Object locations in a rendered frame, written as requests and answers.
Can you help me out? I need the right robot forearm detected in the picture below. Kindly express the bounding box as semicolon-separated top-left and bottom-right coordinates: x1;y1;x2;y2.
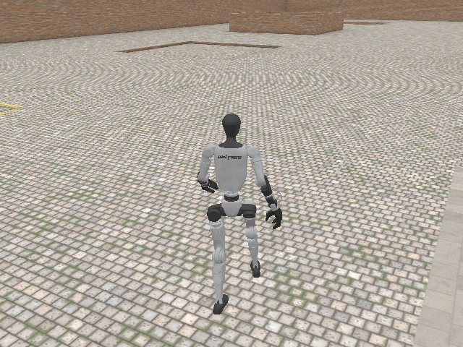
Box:
260;175;279;211

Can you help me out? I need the left robot forearm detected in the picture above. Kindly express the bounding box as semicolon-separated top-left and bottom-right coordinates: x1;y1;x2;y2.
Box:
197;172;209;187

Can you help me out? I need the robot right thigh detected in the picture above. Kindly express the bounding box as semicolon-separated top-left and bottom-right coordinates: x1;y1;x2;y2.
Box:
242;200;257;239

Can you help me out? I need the left robot hand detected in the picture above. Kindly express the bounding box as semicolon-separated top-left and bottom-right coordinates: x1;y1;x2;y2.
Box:
201;179;218;193

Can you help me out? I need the right robot upper arm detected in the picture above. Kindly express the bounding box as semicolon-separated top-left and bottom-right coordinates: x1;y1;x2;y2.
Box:
246;145;266;187

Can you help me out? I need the right robot hand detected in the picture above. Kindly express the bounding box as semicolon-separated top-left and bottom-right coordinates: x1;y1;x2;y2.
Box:
266;208;282;229

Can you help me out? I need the left robot upper arm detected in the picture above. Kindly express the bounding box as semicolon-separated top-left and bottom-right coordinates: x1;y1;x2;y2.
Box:
197;145;217;182

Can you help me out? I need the left robot shin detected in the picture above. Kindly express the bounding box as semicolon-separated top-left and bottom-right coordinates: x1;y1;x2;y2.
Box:
212;251;226;304

